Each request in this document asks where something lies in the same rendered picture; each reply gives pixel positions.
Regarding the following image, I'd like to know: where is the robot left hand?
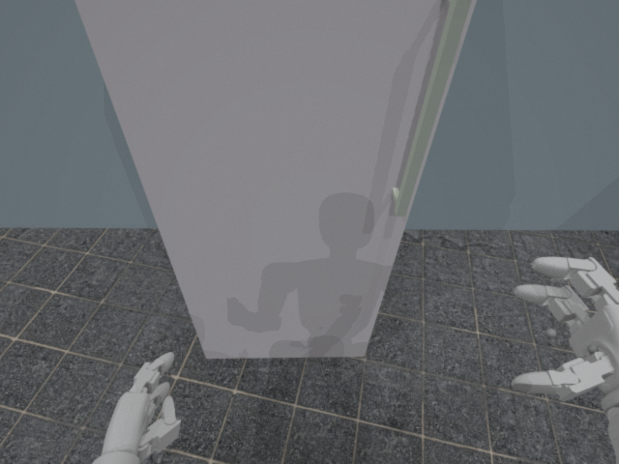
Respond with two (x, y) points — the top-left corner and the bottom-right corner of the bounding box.
(102, 352), (181, 463)

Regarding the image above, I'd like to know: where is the fridge door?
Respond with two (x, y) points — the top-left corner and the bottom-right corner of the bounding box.
(74, 0), (475, 359)

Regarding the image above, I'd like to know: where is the robot right hand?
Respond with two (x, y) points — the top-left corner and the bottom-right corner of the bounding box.
(512, 257), (619, 401)

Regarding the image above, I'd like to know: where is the handle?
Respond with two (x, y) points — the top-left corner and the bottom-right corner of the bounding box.
(392, 0), (472, 217)

